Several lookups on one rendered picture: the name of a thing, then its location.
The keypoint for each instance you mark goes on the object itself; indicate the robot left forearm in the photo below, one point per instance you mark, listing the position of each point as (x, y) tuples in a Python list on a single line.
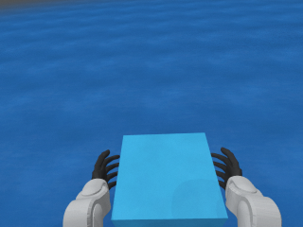
[(90, 206)]

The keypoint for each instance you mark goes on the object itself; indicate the robot right hand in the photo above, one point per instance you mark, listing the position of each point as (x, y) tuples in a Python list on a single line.
[(231, 167)]

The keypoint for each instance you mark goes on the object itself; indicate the robot left hand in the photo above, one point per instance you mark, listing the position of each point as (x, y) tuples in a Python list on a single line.
[(101, 169)]

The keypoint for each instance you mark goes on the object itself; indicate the robot right forearm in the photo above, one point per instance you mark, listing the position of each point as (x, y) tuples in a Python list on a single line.
[(250, 207)]

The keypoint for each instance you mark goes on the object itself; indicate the carton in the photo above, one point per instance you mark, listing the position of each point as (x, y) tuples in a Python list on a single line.
[(167, 180)]

